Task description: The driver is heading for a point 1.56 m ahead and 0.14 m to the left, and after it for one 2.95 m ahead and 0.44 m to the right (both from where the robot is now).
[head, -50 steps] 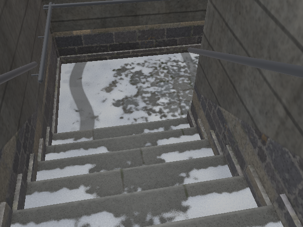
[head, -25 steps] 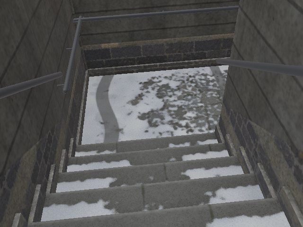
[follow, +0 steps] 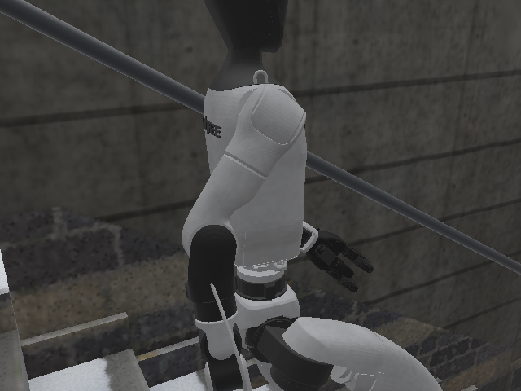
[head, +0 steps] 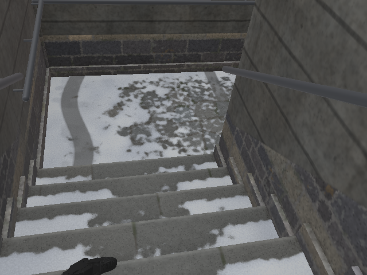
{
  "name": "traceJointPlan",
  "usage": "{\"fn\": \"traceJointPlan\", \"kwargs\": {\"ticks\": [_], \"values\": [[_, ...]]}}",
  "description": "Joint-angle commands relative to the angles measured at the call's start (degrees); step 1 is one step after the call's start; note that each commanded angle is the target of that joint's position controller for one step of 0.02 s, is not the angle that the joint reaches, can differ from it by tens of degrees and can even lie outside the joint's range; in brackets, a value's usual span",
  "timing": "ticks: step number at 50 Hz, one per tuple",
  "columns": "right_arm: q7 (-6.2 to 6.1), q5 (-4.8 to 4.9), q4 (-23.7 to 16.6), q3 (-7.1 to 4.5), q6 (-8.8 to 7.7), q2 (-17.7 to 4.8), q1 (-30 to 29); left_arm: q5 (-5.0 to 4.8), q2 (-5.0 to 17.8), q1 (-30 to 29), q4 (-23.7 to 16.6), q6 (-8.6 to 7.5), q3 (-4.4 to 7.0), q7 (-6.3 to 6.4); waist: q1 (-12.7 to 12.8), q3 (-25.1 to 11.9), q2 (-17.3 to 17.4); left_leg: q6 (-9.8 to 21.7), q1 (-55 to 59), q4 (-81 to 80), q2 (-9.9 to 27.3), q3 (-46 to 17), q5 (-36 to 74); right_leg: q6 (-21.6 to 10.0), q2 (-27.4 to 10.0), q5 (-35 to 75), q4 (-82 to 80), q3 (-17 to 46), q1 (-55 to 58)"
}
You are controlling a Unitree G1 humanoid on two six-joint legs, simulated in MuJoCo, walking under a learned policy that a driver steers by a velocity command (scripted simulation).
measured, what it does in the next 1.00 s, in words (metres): goes down: right foot 0.18 m lower, then left foot 0.18 m lower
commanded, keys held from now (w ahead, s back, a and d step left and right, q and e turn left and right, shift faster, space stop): w+shift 1.00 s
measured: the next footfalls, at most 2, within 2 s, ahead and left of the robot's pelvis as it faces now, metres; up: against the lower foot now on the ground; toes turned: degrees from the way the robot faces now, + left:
right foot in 0.40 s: +0.39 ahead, -0.20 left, -0.18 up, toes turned -2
left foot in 0.80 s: +0.66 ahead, +0.02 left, -0.36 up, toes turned -2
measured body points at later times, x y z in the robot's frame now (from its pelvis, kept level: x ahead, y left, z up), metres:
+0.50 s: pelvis +0.34 -0.09 -0.21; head +0.36 -0.08 +0.24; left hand +0.38 +0.17 -0.35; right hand +0.38 -0.37 -0.33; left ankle +0.20 +0.09 -0.66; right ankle +0.35 -0.20 -0.91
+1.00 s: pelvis +0.75 -0.06 -0.43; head +0.74 -0.08 +0.02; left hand +0.97 +0.15 -0.50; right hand +0.59 -0.26 -0.57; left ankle +0.62 +0.02 -1.09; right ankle +0.89 -0.23 -1.05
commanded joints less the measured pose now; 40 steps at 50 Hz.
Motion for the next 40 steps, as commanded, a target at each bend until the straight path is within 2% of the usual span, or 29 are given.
{"fn": "traceJointPlan", "kwargs": {"ticks": [1,4,5,7,9,11,12,15,16,17,18,19,20,21,22,23,24,25,26,27,29,30,32,34,35,37,38,39,40], "values": [[-1.30,0.76,-4.0,-1.86,-1.38,-7.5,-0.5,0.07,5.6,-8.1,-7.1,-1.11,1.81,-0.69,1.0,4.9,11.2,5.6,8.0,-13.4,9.0,-12.8,14.6,1.0,-4.1,3.2,-12.9,-1.3,-2.5],[-1.27,0.36,-3.6,-2.97,-1.01,-9.3,-0.1,-0.75,5.1,-11.2,-9.2,-1.94,2.17,-1.74,-1.2,7.0,12.6,8.2,12.6,-10.8,11.2,-13.8,26.1,1.2,-3.0,-5.8,-17.1,-4.8,-1.5],[-2.01,0.95,-1.1,-3.25,-0.94,-8.1,3.3,-1.66,5.0,-13.1,-10.2,-2.64,2.64,-1.98,-2.4,8.5,11.6,7.5,22.3,-4.6,12.7,-16.4,24.8,0.3,-5.1,-2.7,-21.7,2.1,-11.1],[-1.93,1.47,1.0,-4.25,-1.23,-9.2,8.7,-2.24,5.3,-17.0,-11.4,-3.56,3.01,-3.20,-5.3,9.1,9.5,7.4,32.8,0.2,14.4,-19.9,23.1,-1.1,-4.3,-4.8,-27.3,2.7,-22.7],[-1.52,2.15,1.1,-5.05,-1.58,-10.3,7.4,-2.07,3.7,-17.6,-11.3,-4.48,2.40,-4.15,-4.8,9.7,8.0,7.7,31.2,2.7,15.1,-22.7,21.6,-2.8,-5.5,-6.9,-27.6,2.8,-24.2],[-2.73,1.33,-0.3,-4.15,-1.28,-8.5,0.1,0.54,3.2,-13.5,-9.2,-5.36,1.53,-6.62,-2.0,9.2,1.5,7.0,12.6,5.4,10.7,-15.5,10.0,-4.0,-6.3,15.9,-39.7,0.1,-5.0],[-2.35,1.86,-1.4,-4.25,-1.34,-9.6,-3.7,0.51,3.8,-12.6,-7.4,-5.56,1.87,-7.30,-1.8,9.2,-1.2,6.9,-3.2,3.2,7.4,-10.7,3.3,-4.1,-3.0,23.8,-44.8,-4.8,14.4],[-1.92,2.23,-2.1,-5.21,-1.18,-12.9,-8.5,-2.29,5.2,-11.9,-7.1,-4.18,2.39,-5.89,-0.6,11.7,5.3,7.7,-10.5,1.5,7.0,-9.9,10.4,-1.7,-0.9,11.4,-43.6,-5.9,29.5],[-1.33,1.82,-2.0,-5.95,-0.78,-14.2,-11.2,-3.09,7.9,-7.5,-5.6,-3.69,3.18,-4.72,1.8,12.1,9.1,7.4,-3.6,5.6,8.9,-11.9,17.3,-2.5,-4.0,4.7,-46.3,-3.8,27.5],[-0.86,0.75,-0.7,-6.54,-0.75,-15.3,-17.0,-2.23,13.9,5.7,-1.2,-3.53,5.32,-4.03,9.6,7.3,13.2,5.6,-1.6,19.8,10.4,-11.6,28.1,-5.5,-7.9,8.5,-41.6,-1.6,35.2],[-0.52,0.80,-0.7,-6.38,-1.81,-15.2,-20.6,-0.68,20.2,22.4,4.8,-4.09,7.82,-3.66,16.4,-0.2,13.2,3.4,-1.9,35.8,8.5,-8.5,41.2,-6.9,-6.6,12.1,-42.3,-5.2,49.0],[-0.26,2.48,-0.6,-6.63,-2.69,-16.2,-24.3,1.97,18.9,35.1,9.0,-4.41,8.04,-2.74,25.3,-1.4,4.6,0.5,-8.2,62.3,1.8,-4.6,42.5,-9.3,-5.7,13.7,-56.7,-9.5,61.5],[-0.67,1.35,-0.2,-6.53,-3.33,-11.0,-23.4,3.18,14.8,41.4,14.6,-4.65,6.35,-2.51,26.5,3.2,-14.5,-0.8,-30.8,91.3,-8.1,-5.5,-12.0,-12.6,-9.1,16.4,-53.7,-4.5,73.9],[0.13,1.72,-1.0,-4.80,-4.58,-4.8,-12.3,2.99,10.4,38.1,14.2,-4.69,3.08,-2.45,16.3,-0.9,-29.3,2.2,-46.5,90.7,-9.2,-18.8,-22.7,-11.0,-9.5,33.0,-32.0,-2.4,81.9],[0.49,2.77,-1.8,-4.97,-5.14,-5.3,-9.4,2.56,6.6,34.0,13.7,-4.32,2.28,-2.66,12.7,-5.7,-24.5,2.6,-47.0,81.5,-7.6,-20.1,-20.6,-13.1,-11.4,31.0,-34.8,3.2,77.8],[-0.38,3.93,-3.3,-5.43,-4.96,-6.6,-10.6,1.21,9.1,30.6,14.9,-4.27,3.35,-3.18,9.4,-7.3,-11.0,1.2,-48.1,79.2,-6.6,-15.6,-14.7,-17.5,-16.2,6.7,-43.3,13.3,70.3],[-1.30,4.07,-5.6,-4.91,-4.63,-5.8,-12.9,-1.01,11.4,24.9,15.6,-4.69,4.38,-3.75,4.5,-6.0,0.5,2.7,-51.5,72.8,-0.4,-12.1,-5.4,-21.2,-20.5,-28.4,-50.5,26.6,61.8],[-1.93,4.37,-7.1,-4.88,-3.92,-6.9,-15.5,0.69,10.5,17.1,13.2,-5.89,3.57,-3.93,1.6,-1.5,1.8,4.1,-50.1,63.1,2.2,-13.3,4.2,-21.3,-22.7,-36.5,-55.1,35.0,49.2],[-1.79,4.39,-7.4,-4.59,-3.45,-7.6,-20.2,1.97,6.4,13.7,12.9,-7.43,2.21,-3.53,1.7,2.7,2.8,4.4,-51.1,59.4,4.0,-17.5,8.8,-20.8,-23.4,-28.3,-51.7,36.4,41.2],[-1.19,3.63,-7.3,-5.05,-2.02,-8.9,-20.9,1.82,3.9,11.7,13.6,-7.60,0.62,-2.38,0.0,6.2,7.1,1.6,-46.1,47.3,6.4,-15.9,14.0,-18.7,-21.1,-20.0,-50.6,25.7,28.8],[0.08,1.51,-7.3,-5.11,-2.11,-8.9,-19.2,3.16,11.0,16.0,16.3,-6.58,2.22,0.88,-0.4,3.8,-0.5,-1.1,-38.3,40.3,7.7,-10.5,22.9,-17.6,-15.9,-14.7,-48.9,19.1,25.9],[1.43,1.39,-9.4,-5.49,-3.11,-11.4,-24.0,1.42,7.1,16.5,16.6,-7.08,1.26,2.23,0.2,3.9,-1.3,1.0,-36.3,25.0,9.0,-12.7,40.5,-13.1,-9.2,-23.7,-45.1,11.2,26.0],[3.59,-0.88,-11.0,-4.21,-4.06,-9.5,-32.2,-1.29,7.8,17.6,16.3,-7.57,0.91,4.16,2.7,4.9,1.1,1.6,-17.6,7.6,5.1,-5.3,64.3,-11.6,-2.6,-33.8,-42.8,0.2,14.4],[4.20,0.41,-12.5,-3.03,-2.87,-6.8,-35.8,-2.12,10.6,20.8,16.7,-7.03,1.67,4.90,4.9,4.3,-0.8,-0.6,-8.5,3.4,1.5,-2.4,62.0,-11.4,-2.7,-34.1,-41.2,-1.5,15.8],[4.38,0.21,-11.2,-3.98,-2.34,-8.9,-29.3,-0.83,11.6,19.9,16.4,-6.87,2.02,4.62,2.1,2.2,-2.9,0.1,-3.7,11.0,0.0,-1.8,62.2,-11.1,-3.7,-30.4,-35.7,-0.6,17.2],[3.41,-0.06,-5.8,-6.06,-0.75,-14.1,-15.1,-0.94,9.7,17.3,16.5,-5.69,2.55,3.55,-3.4,-0.2,-3.1,0.4,6.0,13.8,-2.6,4.3,47.9,-8.2,-3.1,-12.7,-20.2,-4.4,22.5],[2.67,0.01,-0.6,-7.85,-0.28,-17.2,2.9,-0.96,11.2,12.5,16.4,-5.57,3.15,2.33,-12.7,-3.3,-3.0,2.7,17.9,11.0,-1.3,4.7,41.2,-6.5,-4.4,5.3,-1.5,-3.9,23.8],[2.30,-1.81,6.3,-8.18,-0.79,-17.7,22.8,-2.25,12.4,2.6,14.5,-6.48,4.20,1.28,-25.2,-2.9,9.8,6.2,29.0,-0.8,1.4,5.9,47.6,-2.5,1.2,9.0,31.3,-5.3,17.3],[2.75,-0.79,9.5,-4.50,-1.19,-7.0,21.8,-1.98,3.9,0.7,12.6,-7.07,2.69,2.18,-22.7,10.7,22.6,9.4,20.1,-12.9,7.4,-3.9,44.9,-4.2,12.2,-49.1,60.9,-2.8,2.9]]}}
Velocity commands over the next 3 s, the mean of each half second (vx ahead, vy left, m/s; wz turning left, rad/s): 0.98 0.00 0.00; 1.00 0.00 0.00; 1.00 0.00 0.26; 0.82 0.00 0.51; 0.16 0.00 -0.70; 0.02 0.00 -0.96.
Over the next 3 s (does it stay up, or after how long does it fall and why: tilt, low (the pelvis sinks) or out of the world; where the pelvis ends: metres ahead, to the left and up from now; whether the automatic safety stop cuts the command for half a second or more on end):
stays up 1.83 -0.05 -1.08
